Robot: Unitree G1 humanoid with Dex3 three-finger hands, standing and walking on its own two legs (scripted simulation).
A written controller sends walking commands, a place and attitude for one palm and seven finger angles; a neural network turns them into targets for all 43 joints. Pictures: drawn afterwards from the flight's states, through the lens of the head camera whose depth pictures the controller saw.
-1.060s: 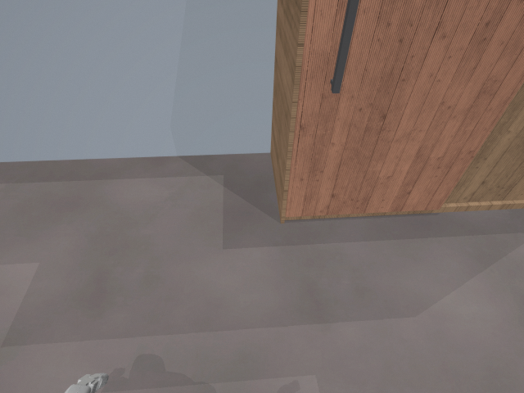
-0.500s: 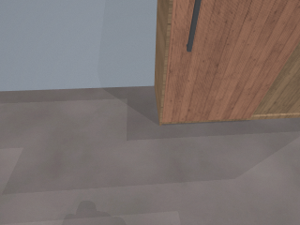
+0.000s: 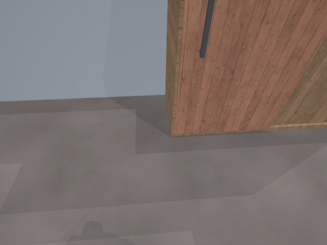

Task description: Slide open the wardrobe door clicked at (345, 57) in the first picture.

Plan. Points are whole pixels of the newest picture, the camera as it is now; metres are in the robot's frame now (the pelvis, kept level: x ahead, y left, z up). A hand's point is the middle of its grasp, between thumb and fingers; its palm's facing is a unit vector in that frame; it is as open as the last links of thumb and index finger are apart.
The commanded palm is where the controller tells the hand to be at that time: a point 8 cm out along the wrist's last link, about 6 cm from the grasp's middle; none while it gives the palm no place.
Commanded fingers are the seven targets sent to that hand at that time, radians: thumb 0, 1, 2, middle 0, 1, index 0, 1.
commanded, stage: look at it before walking up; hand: left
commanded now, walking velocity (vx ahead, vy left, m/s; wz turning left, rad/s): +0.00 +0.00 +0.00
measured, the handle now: (205, 26) +1.02 -0.14 +0.11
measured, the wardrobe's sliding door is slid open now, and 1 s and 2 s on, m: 0.00 0.00 0.00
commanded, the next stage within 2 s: walk to a spot facing it in 0.38 s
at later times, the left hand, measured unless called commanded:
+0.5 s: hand out of the picture +0.07 +0.25 -0.16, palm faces -0.03 -0.94 -0.33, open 7.4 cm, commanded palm none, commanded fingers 0.00 0.90 0.90 -0.20 -0.30 -0.20 -0.30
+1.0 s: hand out of the picture +0.05 +0.15 -0.17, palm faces -0.16 -0.95 -0.27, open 7.4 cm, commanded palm none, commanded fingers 0.00 0.90 0.90 -0.20 -0.30 -0.20 -0.30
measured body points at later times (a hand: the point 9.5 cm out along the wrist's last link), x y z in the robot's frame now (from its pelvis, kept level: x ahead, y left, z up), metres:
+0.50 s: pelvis +0.00 +0.00 +0.00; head +0.01 +0.01 +0.45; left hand +0.08 +0.30 -0.13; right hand +0.08 -0.29 -0.13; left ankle +0.01 +0.13 -0.74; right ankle +0.01 -0.12 -0.74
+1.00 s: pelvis -0.02 -0.04 -0.01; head +0.01 -0.07 +0.43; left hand +0.06 +0.20 -0.15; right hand +0.00 -0.30 -0.18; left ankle -0.01 +0.12 -0.67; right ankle +0.00 -0.10 -0.74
